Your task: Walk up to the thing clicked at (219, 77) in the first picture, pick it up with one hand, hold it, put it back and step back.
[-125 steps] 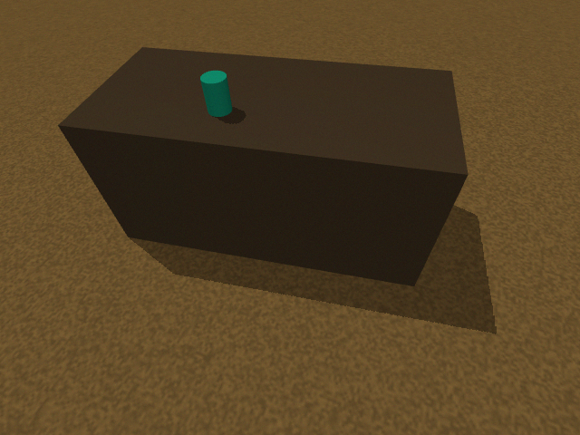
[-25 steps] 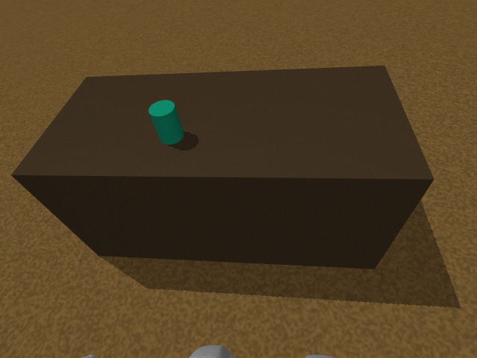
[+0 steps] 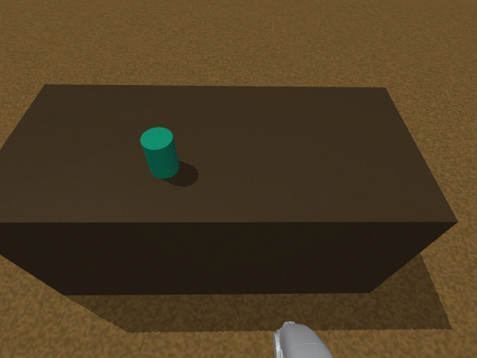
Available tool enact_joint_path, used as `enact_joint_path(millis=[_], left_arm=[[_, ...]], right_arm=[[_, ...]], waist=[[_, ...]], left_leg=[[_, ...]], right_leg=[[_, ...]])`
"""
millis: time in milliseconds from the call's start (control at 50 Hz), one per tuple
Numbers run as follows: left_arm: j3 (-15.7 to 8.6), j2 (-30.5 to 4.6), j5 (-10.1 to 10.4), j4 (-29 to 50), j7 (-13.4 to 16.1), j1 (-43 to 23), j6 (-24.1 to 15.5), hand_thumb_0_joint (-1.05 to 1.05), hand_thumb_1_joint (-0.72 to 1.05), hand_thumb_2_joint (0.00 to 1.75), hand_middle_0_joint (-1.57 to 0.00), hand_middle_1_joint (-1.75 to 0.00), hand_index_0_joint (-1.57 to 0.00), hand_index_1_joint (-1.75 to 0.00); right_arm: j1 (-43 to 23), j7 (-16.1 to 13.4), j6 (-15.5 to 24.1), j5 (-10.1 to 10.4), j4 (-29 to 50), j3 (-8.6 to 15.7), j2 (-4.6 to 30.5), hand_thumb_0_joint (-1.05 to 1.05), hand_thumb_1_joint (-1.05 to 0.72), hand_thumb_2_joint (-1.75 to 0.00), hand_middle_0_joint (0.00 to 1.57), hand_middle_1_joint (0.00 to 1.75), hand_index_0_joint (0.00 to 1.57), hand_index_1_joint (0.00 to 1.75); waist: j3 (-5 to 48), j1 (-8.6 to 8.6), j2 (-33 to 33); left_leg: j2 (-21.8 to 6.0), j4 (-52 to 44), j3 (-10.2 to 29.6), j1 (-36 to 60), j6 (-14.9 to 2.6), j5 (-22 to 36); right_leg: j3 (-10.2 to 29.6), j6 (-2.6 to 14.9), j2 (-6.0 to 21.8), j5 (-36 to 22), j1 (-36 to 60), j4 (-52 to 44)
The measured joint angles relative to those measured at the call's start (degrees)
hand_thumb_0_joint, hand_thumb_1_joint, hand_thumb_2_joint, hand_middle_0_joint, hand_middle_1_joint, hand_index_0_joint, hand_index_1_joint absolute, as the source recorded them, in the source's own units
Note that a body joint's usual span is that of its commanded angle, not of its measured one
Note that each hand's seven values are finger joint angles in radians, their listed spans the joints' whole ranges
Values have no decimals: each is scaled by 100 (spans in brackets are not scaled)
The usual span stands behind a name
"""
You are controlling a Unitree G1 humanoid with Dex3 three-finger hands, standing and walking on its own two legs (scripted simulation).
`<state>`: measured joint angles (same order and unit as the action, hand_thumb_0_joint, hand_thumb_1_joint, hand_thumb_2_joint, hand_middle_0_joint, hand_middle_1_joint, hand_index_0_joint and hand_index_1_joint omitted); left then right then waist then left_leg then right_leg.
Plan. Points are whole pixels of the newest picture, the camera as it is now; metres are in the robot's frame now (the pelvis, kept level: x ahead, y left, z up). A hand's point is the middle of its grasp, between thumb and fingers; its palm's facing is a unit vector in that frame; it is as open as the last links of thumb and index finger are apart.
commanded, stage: walk up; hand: left
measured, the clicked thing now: (161, 153) +0.61 +0.20 -0.11
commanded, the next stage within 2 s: stand in 1.48 s
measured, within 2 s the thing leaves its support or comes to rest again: neither
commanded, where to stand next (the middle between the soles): +0.12 -0.01 m, yaw +0 degrees
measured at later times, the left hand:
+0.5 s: hand (115, 335) +0.19 +0.25 -0.16, palm faces -0.04 -0.95 -0.32, open 7.4 cm
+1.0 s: hand out of the picture +0.12 +0.26 -0.15, palm faces +0.02 -0.94 -0.34, open 7.4 cm
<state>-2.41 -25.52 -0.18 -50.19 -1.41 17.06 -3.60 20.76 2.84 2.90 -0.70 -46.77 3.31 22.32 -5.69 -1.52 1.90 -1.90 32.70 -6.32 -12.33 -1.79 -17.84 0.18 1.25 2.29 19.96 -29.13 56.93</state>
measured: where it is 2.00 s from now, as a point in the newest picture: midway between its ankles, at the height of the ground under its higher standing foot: outside the picture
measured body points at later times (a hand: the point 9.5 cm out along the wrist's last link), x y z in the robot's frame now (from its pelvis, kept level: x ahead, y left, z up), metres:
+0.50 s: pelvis +0.05 +0.01 -0.01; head +0.08 +0.01 +0.44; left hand +0.19 +0.30 -0.13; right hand +0.13 -0.31 -0.13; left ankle +0.06 +0.15 -0.73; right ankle +0.12 -0.11 -0.73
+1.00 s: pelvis +0.06 +0.00 +0.00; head +0.09 -0.01 +0.45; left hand +0.12 +0.31 -0.12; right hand +0.16 -0.30 -0.13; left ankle +0.05 +0.15 -0.73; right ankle +0.12 -0.12 -0.73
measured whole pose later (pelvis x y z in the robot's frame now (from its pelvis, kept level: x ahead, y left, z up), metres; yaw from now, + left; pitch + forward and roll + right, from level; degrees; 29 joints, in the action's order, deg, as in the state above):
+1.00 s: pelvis +0.06 +0.00 +0.00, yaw +1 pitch -1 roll +0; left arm -1.7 -20.5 -0.8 -61.5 -2.3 6.4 1.7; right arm 6.8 -0.2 1.1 -0.2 -60.0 0.3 21.7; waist -5.1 1.7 -0.8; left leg -1.3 29.5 1.9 -12.2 1.9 -16.1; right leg -2.5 0.4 1.7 9.9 -18.0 29.1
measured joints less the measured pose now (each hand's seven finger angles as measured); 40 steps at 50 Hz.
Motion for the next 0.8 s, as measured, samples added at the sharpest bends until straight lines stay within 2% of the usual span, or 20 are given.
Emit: enact_joint_path(millis=[80, 160, 200, 260, 300, 340, 400, 420, 440, 480, 540, 580, 640, 800], left_arm=[[0, 119, -34, 68, 5, -229, 90, 1, 90, 90, -20, -30, -21, -30], [-10, 194, -37, 75, 60, -451, 107, 1, 90, 90, -20, -30, -21, -30], [3, 331, -47, 24, 100, -623, 98, 1, 90, 90, -20, -30, -21, -30], [111, 442, -21, 44, 116, -807, 117, 1, 90, 90, -20, -30, -21, -30], [179, 536, -26, 29, 128, -906, 159, 1, 90, 90, -20, -30, -21, -30], [231, 614, -53, 14, 132, -994, 199, 1, 90, 90, -20, -30, -21, -30], [261, 658, -78, -8, 111, -1111, 286, 1, 90, 90, -20, -30, -21, -30], [254, 651, -69, -28, 100, -1158, 331, 1, 90, 90, -20, -30, -21, -31], [231, 621, -55, -66, 93, -1215, 384, 1, 90, 90, -20, -30, -21, -31], [185, 578, -23, -149, 81, -1263, 483, 1, 90, 90, -20, -30, -21, -31], [106, 487, -41, -302, 38, -1278, 527, 1, 90, 90, -20, -30, -21, -30], [43, 373, -39, -398, 9, -1245, 513, 1, 90, 90, -20, -30, -21, -30], [-5, 275, -42, -583, -11, -1200, 533, 1, 90, 90, -20, -30, -21, -30], [30, 294, -65, -955, -88, -1025, 569, 1, 90, 90, -20, -30, -21, -30]], right_arm=[[63, -116, -18, 15, -42, -68, 20, 0, -90, -89, 20, 30, 21, 30], [-43, -204, -122, 97, -101, -151, -10, 0, -90, -89, 20, 30, 21, 30], [-265, -253, -199, 160, -201, -165, 3, 0, -90, -89, 20, 30, 21, 30], [-596, -333, -298, 165, -276, -230, -92, 0, -90, -89, 20, 30, 21, 30], [-777, -334, -286, 176, -325, -260, -103, 0, -90, -89, 20, 30, 21, 30], [-918, -328, -255, 192, -377, -278, -83, 0, -90, -89, 20, 30, 21, 30], [-1047, -343, -198, 154, -487, -271, -36, 0, -90, -89, 20, 30, 21, 30], [-1066, -355, -169, 127, -543, -255, -27, 0, -90, -89, 20, 30, 21, 30], [-1096, -372, -152, 93, -625, -235, -60, 0, -90, -89, 20, 30, 21, 30], [-1071, -375, -144, 29, -746, -238, -94, 0, -90, -89, 20, 30, 21, 30], [-1042, -347, -157, -9, -904, -248, -62, 0, -90, -89, 20, 30, 21, 30], [-1050, -345, -157, -12, -970, -248, -47, 0, -90, -89, 20, 30, 21, 30], [-1113, -356, -174, 0, -1036, -220, 4, 0, -90, -89, 20, 30, 21, 30], [-1237, -326, -208, -1, -1187, -233, 66, 0, -90, -90, 20, 30, 21, 30]], waist=[[-135, -33, -144], [-201, -23, -225], [-306, 8, -464], [-356, 111, -394], [-306, 133, -372], [-242, 149, -360], [-144, 169, -307], [-118, 152, -267], [-120, 159, -140], [-34, 183, 27], [32, 187, 22], [23, 225, 90], [-9, 220, 72], [34, 318, -91]], left_leg=[[51, -4, -49, 170, 1, -178], [26, 549, -69, 74, 91, -638], [-167, 1157, 68, -132, 88, -766], [39, 1819, 393, -462, 63, -1532], [73, 1840, 532, -592, 80, -1685], [47, 1621, 618, -627, 118, -1414], [19, 927, 646, -464, 170, -704], [35, 668, 643, -383, 220, -341], [106, 606, 603, -333, 278, -235], [167, 556, 555, -300, 303, -240], [43, 612, 646, -309, 291, -299], [16, 626, 646, -282, 317, -313], [-24, 609, 706, -267, 348, -293], [15, 130, 760, -147, 355, -36]], right_leg=[[-119, 11, 49, -335, 83, -950], [-177, 95, -89, -875, 597, -1985], [-254, 61, -269, -705, 661, -1932], [-151, 98, -213, -607, 641, -1777], [-122, 80, -167, -625, 658, -1833], [-110, 40, -141, -643, 656, -1873], [-94, -19, -116, -602, 592, -1779], [-103, -48, -88, -557, 563, -1696], [-54, -79, -17, -519, 555, -1620], [16, -96, 26, -495, 569, -1642], [-50, -19, -123, -224, 677, -1750], [-84, -31, -125, -753, 772, -1958], [-150, -96, -152, -753, 847, -2054], [-211, -80, -112, -895, 966, -2444]])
